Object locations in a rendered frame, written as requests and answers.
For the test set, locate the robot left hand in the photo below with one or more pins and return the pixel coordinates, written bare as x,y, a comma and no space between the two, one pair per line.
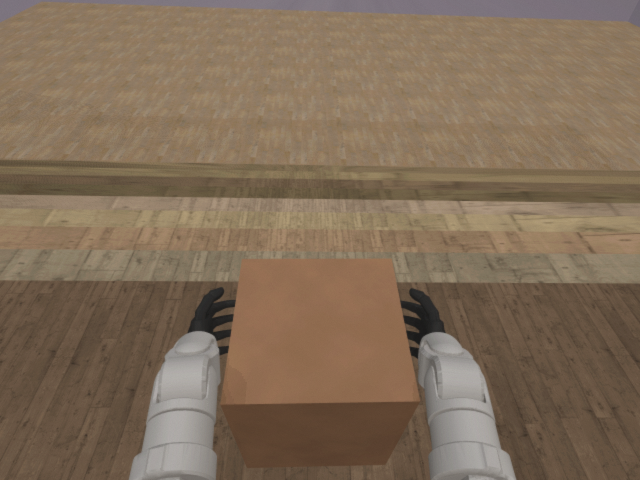
203,320

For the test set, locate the right robot forearm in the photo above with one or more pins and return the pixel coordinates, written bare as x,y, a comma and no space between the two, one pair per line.
464,438

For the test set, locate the left robot forearm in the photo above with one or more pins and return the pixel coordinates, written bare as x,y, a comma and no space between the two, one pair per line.
178,441

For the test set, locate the carton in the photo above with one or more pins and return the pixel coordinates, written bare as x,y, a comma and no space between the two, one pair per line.
319,370

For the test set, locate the robot right hand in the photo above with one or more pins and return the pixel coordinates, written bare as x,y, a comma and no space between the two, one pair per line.
430,321

